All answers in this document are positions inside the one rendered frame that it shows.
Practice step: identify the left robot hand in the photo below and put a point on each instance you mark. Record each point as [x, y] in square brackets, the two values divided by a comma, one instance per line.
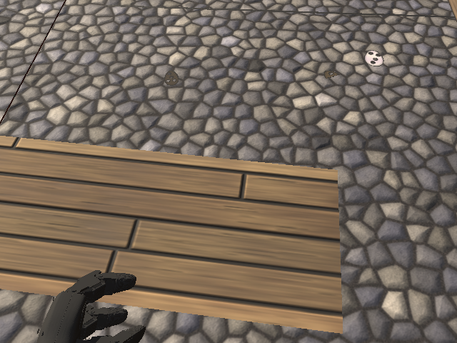
[69, 320]

